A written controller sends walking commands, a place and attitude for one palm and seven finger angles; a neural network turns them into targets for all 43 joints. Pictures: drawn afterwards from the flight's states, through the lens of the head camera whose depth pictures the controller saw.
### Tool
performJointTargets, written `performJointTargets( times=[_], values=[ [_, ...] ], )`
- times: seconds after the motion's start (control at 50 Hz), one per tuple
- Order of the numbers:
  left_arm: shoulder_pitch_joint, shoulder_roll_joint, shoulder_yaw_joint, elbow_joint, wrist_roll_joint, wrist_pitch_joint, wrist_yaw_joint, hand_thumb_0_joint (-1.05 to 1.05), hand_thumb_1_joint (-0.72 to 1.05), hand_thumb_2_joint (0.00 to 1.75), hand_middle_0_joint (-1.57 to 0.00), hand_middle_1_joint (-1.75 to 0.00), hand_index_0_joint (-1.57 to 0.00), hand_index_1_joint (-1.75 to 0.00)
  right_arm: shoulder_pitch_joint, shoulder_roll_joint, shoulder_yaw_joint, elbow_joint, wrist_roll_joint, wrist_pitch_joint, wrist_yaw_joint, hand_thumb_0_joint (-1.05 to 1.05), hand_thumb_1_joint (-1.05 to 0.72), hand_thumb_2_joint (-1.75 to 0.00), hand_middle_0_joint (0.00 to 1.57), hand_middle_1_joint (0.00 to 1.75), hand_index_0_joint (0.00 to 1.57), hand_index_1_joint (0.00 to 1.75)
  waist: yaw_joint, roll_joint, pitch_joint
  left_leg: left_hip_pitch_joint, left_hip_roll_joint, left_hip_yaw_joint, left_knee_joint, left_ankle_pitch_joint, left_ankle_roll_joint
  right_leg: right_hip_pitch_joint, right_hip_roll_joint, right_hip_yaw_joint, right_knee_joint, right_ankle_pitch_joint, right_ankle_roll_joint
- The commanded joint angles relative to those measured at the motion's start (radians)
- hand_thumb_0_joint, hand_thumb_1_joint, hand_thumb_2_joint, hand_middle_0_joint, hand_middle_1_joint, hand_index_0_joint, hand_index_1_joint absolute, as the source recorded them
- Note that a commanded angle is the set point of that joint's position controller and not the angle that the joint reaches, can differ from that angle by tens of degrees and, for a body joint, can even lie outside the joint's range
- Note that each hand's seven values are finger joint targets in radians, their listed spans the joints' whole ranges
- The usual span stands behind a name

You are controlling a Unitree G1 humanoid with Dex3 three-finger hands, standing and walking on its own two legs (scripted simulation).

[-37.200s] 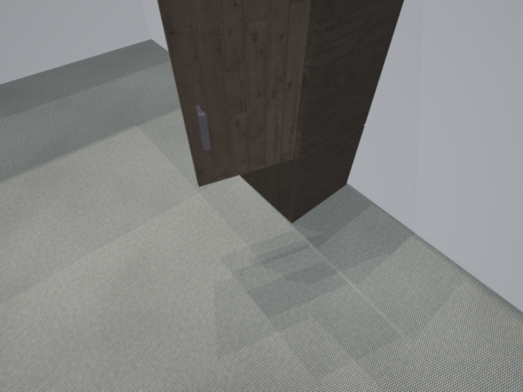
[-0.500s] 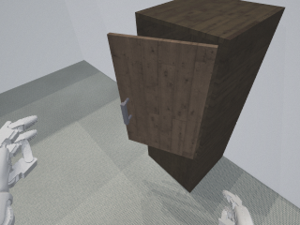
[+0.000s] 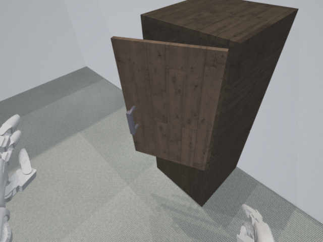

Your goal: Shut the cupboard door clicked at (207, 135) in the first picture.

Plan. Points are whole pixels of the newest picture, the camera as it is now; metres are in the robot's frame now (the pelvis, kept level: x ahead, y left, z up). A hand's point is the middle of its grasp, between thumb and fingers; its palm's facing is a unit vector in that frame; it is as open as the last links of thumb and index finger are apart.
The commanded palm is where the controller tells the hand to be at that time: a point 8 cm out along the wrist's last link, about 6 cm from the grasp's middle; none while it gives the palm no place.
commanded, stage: step back with the hand held close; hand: left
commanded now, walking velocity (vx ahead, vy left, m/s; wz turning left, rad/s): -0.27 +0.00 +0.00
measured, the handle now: (133, 120) +0.60 +0.20 -0.09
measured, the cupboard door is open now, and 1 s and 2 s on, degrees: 25 25 25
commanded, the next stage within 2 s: stop stepping back and stand still in 1.14 s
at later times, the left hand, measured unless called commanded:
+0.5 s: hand (5, 188) +0.16 +0.30 +0.16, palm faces +0.41 -0.77 -0.49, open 7.4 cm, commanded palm +0.09 +0.33 +0.17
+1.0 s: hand out of the picture +0.06 +0.28 +0.17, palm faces +0.46 -0.78 -0.42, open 7.5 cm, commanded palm -0.02 +0.32 +0.17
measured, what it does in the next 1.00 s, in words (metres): shifts its weight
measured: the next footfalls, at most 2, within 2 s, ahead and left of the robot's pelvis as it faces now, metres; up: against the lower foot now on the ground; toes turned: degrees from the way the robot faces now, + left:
right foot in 1.12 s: -0.07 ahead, -0.11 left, +0.00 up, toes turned +9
left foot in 1.36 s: -0.21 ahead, +0.16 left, +0.00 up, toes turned +10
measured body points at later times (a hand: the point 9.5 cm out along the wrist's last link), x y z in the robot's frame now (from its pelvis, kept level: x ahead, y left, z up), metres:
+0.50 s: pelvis -0.05 +0.03 -0.01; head -0.04 +0.03 +0.44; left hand +0.13 +0.34 +0.19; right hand +0.13 -0.21 -0.08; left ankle -0.02 +0.13 -0.74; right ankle -0.02 -0.12 -0.74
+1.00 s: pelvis -0.15 +0.01 -0.02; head -0.14 +0.02 +0.43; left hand +0.03 +0.31 +0.19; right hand +0.01 -0.24 -0.09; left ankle -0.03 +0.13 -0.73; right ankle -0.03 -0.12 -0.74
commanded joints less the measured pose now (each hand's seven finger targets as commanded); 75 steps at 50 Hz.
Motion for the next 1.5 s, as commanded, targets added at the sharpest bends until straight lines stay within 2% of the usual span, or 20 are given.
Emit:
performJointTargets(
  times=[0.0,0.06,0.24,0.34,0.58,0.68,0.78,0.82,0.9,1.0,1.06,1.1,1.14,1.16,1.18,1.26,1.3,1.34,1.38,1.48],
  values=[
    [-0.151,0.266,0.188,-0.179,-0.002,-0.093,0.018,0.0,0.9,0.9,-0.2,-0.3,-0.2,-0.3,-0.129,-0.15,-0.051,-0.179,0.004,-0.024,-0.002,0.0,-0.9,-0.9,0.2,0.3,0.2,0.3,-0.04,-0.054,0.024,-0.094,0.005,0.038,0.005,0.132,0.047,-0.104,-0.048,0.063,-0.132,0.208,-0.01],
    [-0.049,0.206,0.129,-0.142,0.003,-0.121,0.015,0.0,0.9,0.9,-0.2,-0.3,-0.2,-0.3,-0.126,-0.124,-0.049,-0.167,0.001,0.005,0.006,0.0,-0.9,-0.9,0.2,0.3,0.2,0.3,-0.048,-0.132,-0.043,-0.091,-0.015,0.027,0.072,0.106,0.044,-0.111,-0.112,0.1,-0.139,0.221,-0.039],
    [0.061,0.278,0.211,-0.311,-0.011,-0.127,0.043,0.0,0.9,0.9,-0.2,-0.3,-0.2,-0.3,-0.12,-0.139,-0.066,-0.231,0.0,0.073,-0.012,0.0,-0.9,-0.9,0.2,0.3,0.2,0.3,-0.047,0.022,-0.228,-0.069,0.044,-0.005,0.035,0.611,0.032,0.021,-0.026,-0.009,0.09,0.558,0.003],
    [0.098,0.258,0.207,-0.269,-0.015,-0.123,0.047,0.0,0.9,0.9,-0.2,-0.3,-0.2,-0.3,-0.104,-0.149,-0.071,-0.236,0.001,0.086,-0.014,0.0,-0.9,-0.9,0.2,0.3,0.2,0.3,-0.051,0.023,-0.182,-0.178,0.067,-0.027,-0.008,0.461,0.035,0.016,-0.008,-0.003,0.103,0.429,0.009],
    [0.003,0.277,0.227,-0.297,0.029,-0.184,0.06,0.0,0.9,0.9,-0.2,-0.3,-0.2,-0.3,-0.107,-0.168,-0.06,-0.239,0.005,0.033,-0.021,0.0,-0.9,-0.9,0.2,0.3,0.2,0.3,-0.054,0.062,-0.07,-0.666,0.102,-0.104,-0.16,-0.395,0.111,0.175,0.041,0.029,0.203,0.146,0.029],
    [-0.055,0.277,0.225,-0.312,0.049,-0.214,0.07,0.0,0.9,0.9,-0.2,-0.3,-0.2,-0.3,-0.083,-0.168,-0.061,-0.223,-0.005,-0.005,-0.02,0.0,-0.9,-0.9,0.2,0.3,0.2,0.3,-0.058,0.057,-0.04,-0.704,0.085,-0.095,-0.098,-0.476,0.109,0.119,0.025,0.076,0.167,-0.005,0.015],
    [-0.037,0.273,0.201,-0.277,0.027,-0.217,0.084,0.0,0.9,0.9,-0.2,-0.3,-0.2,-0.3,-0.055,-0.141,-0.061,-0.184,-0.016,-0.018,-0.003,0.0,-0.9,-0.9,0.2,0.3,0.2,0.3,-0.067,-0.089,-0.011,-0.412,-0.024,-0.008,0.162,-0.268,0.034,-0.26,-0.12,0.256,-0.119,-0.243,-0.068],
    [-0.045,0.257,0.165,-0.272,0.018,-0.214,0.092,0.0,0.9,0.9,-0.2,-0.3,-0.2,-0.3,-0.049,-0.124,-0.052,-0.169,-0.015,-0.008,0.004,0.0,-0.9,-0.9,0.2,0.3,0.2,0.3,-0.076,-0.147,-0.023,-0.317,-0.034,-0.002,0.202,-0.186,0.02,-0.346,-0.156,0.232,-0.166,-0.28,-0.077],
    [-0.024,0.267,0.176,-0.268,0.011,-0.215,0.104,0.0,0.9,0.9,-0.2,-0.3,-0.2,-0.3,-0.049,-0.134,-0.058,-0.17,-0.003,0.002,-0.003,0.0,-0.9,-0.9,0.2,0.3,0.2,0.3,-0.082,-0.095,-0.039,-0.331,-0.004,-0.066,0.076,-0.236,0.045,-0.32,-0.082,0.124,-0.122,-0.295,-0.034],
    [0.022,0.305,0.252,-0.371,0.02,-0.235,0.097,0.0,0.9,0.9,-0.2,-0.3,-0.2,-0.3,-0.087,-0.146,-0.069,-0.206,0.001,-0.01,-0.015,0.0,-0.9,-0.9,0.2,0.3,0.2,0.3,-0.055,0.158,-0.133,-0.625,0.174,-0.259,-0.212,-0.36,0.121,0.057,0.086,0.003,0.313,-0.019,0.017],
    [0.08,0.32,0.293,-0.374,0.013,-0.243,0.078,0.0,0.9,0.9,-0.2,-0.3,-0.2,-0.3,-0.087,-0.146,-0.087,-0.206,-0.003,-0.034,-0.009,0.0,-0.9,-0.9,0.2,0.3,0.2,0.3,-0.051,0.134,-0.18,-0.614,0.194,-0.195,-0.143,-0.328,0.13,0.101,0.094,0.03,0.321,-0.006,0.011],
    [0.151,0.302,0.286,-0.296,0.013,-0.236,0.074,0.0,0.9,0.9,-0.2,-0.3,-0.2,-0.3,-0.098,-0.141,-0.085,-0.216,0.005,-0.04,-0.001,0.0,-0.9,-0.9,0.2,0.3,0.2,0.3,-0.055,0.091,-0.117,-0.684,0.131,-0.108,-0.045,-0.424,0.103,0.08,0.029,0.13,0.211,-0.09,-0.036],
    [0.139,0.327,0.29,-0.269,0.018,-0.235,0.083,0.0,0.9,0.9,-0.2,-0.3,-0.2,-0.3,-0.104,-0.125,-0.087,-0.197,-0.01,-0.028,0.014,0.0,-0.9,-0.9,0.2,0.3,0.2,0.3,-0.065,-0.039,-0.012,-0.499,0.022,-0.023,0.265,-0.307,0.013,-0.282,-0.187,0.455,-0.115,-0.234,-0.145],
    [0.142,0.311,0.249,-0.247,0.012,-0.202,0.095,0.0,0.9,0.9,-0.2,-0.3,-0.2,-0.3,-0.094,-0.109,-0.093,-0.154,-0.007,-0.006,0.029,0.0,-0.9,-0.9,0.2,0.3,0.2,0.3,-0.048,-0.181,-0.07,-0.356,-0.018,-0.002,0.509,-0.233,-0.024,-0.408,-0.32,0.556,-0.242,-0.336,-0.195],
    [0.09,0.31,0.234,-0.281,0.013,-0.176,0.105,0.0,0.9,0.9,-0.2,-0.3,-0.2,-0.3,-0.107,-0.118,-0.099,-0.142,-0.018,0.011,0.036,0.0,-0.9,-0.9,0.2,0.3,0.2,0.3,-0.041,-0.217,-0.064,-0.355,-0.025,-0.032,0.655,-0.229,-0.031,-0.434,-0.349,0.566,-0.267,-0.264,-0.226],
    [-0.058,0.27,0.161,-0.309,0.025,-0.167,0.1,0.0,0.9,0.9,-0.2,-0.3,-0.2,-0.3,-0.059,-0.09,-0.052,-0.15,-0.013,0.019,0.004,0.0,-0.9,-0.9,0.2,0.3,0.2,0.3,-0.078,-0.296,-0.003,-0.141,0.01,-0.027,0.382,-0.171,0.009,-0.534,-0.172,0.253,-0.132,-0.089,-0.104],
    [-0.142,0.254,0.127,-0.295,0.022,-0.175,0.102,0.0,0.9,0.9,-0.2,-0.3,-0.2,-0.3,-0.04,-0.124,-0.053,-0.128,-0.008,0.003,-0.024,0.0,-0.9,-0.9,0.2,0.3,0.2,0.3,-0.094,-0.059,0.03,-0.08,-0.004,-0.019,0.063,-0.13,0.019,-0.521,-0.086,0.167,-0.012,-0.22,-0.038],
    [-0.184,0.223,0.126,-0.344,0.035,-0.195,0.118,0.0,0.9,0.9,-0.2,-0.3,-0.2,-0.3,-0.017,-0.171,-0.06,-0.149,-0.01,-0.034,-0.033,0.0,-0.9,-0.9,0.2,0.3,0.2,0.3,-0.076,0.295,-0.007,-0.316,0.259,-0.332,-0.249,-0.456,0.124,-0.325,0.04,0.055,0.367,-0.177,0.017],
    [-0.197,0.288,0.189,-0.366,0.04,-0.205,0.12,0.0,0.9,0.9,-0.2,-0.3,-0.2,-0.3,-0.011,-0.124,-0.072,-0.15,-0.01,-0.064,-0.03,0.0,-0.9,-0.9,0.2,0.3,0.2,0.3,-0.067,0.147,-0.082,-0.284,0.289,-0.314,-0.242,-0.408,0.149,-0.29,0.057,0.04,0.514,-0.147,0.033],
    [-0.051,0.223,0.162,-0.402,0.034,-0.162,0.088,0.0,0.9,0.9,-0.2,-0.3,-0.2,-0.3,-0.075,-0.114,-0.058,-0.166,-0.003,-0.065,0.019,0.0,-0.9,-0.9,0.2,0.3,0.2,0.3,-0.067,0.182,-0.064,-0.398,0.223,-0.158,-0.26,-0.513,0.083,-0.094,0.085,-0.046,0.342,-0.124,0.016]
  ],
)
